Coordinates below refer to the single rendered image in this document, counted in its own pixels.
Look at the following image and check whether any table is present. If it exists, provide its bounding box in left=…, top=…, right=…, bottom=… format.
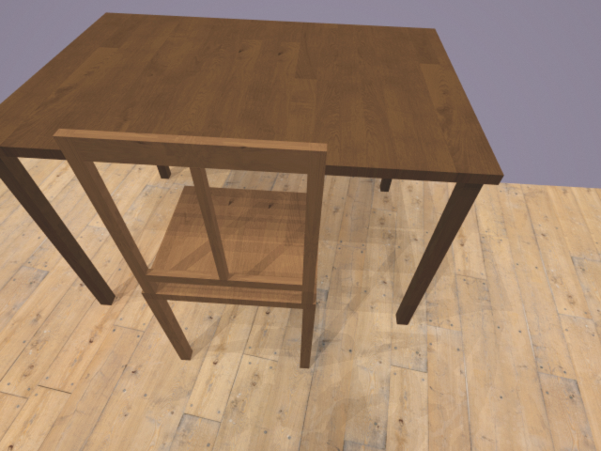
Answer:
left=0, top=12, right=504, bottom=325

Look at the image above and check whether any chair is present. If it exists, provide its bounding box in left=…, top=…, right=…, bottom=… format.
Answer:
left=53, top=129, right=327, bottom=368

